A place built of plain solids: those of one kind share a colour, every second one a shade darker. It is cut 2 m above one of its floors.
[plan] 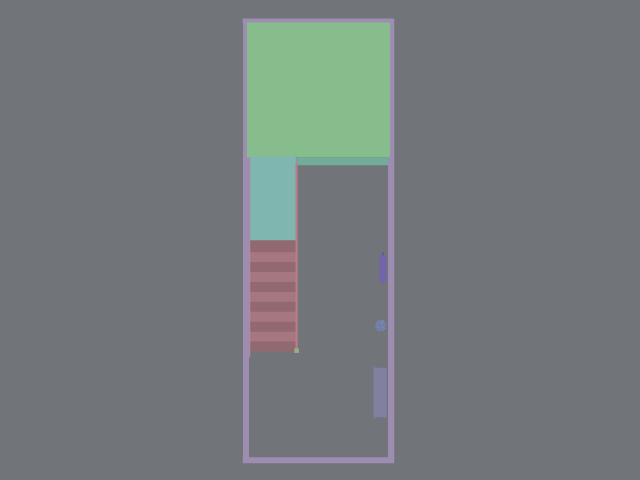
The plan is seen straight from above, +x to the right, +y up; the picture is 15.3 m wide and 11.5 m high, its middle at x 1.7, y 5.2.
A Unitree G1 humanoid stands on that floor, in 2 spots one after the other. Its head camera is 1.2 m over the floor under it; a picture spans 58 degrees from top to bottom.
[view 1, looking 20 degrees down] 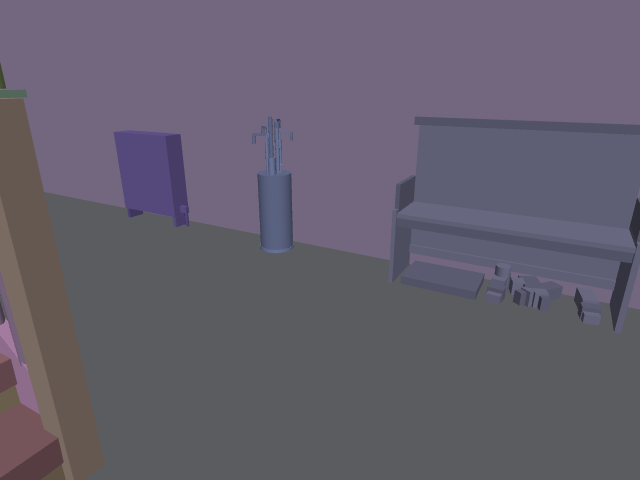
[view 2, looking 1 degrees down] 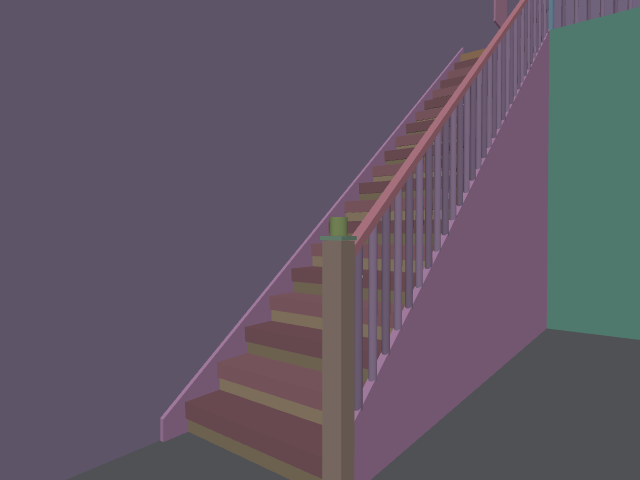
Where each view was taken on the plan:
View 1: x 0.58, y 1.33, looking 29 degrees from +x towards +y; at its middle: wall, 3.35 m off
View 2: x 2.25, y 1.00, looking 128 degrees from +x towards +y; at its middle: string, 3.60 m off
